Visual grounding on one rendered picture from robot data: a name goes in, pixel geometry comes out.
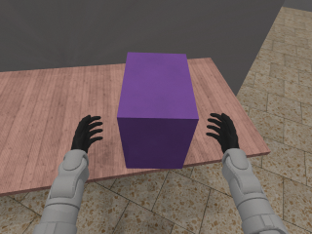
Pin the right robot forearm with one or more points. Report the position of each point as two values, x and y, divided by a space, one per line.
250 200

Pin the table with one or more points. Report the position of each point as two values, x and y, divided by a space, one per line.
40 110

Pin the carton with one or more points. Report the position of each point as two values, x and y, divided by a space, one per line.
157 113

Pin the robot left hand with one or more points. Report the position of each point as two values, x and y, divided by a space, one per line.
81 139

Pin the robot right hand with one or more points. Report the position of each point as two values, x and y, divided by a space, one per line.
227 134

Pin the left robot forearm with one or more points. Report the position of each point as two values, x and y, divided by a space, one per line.
65 197

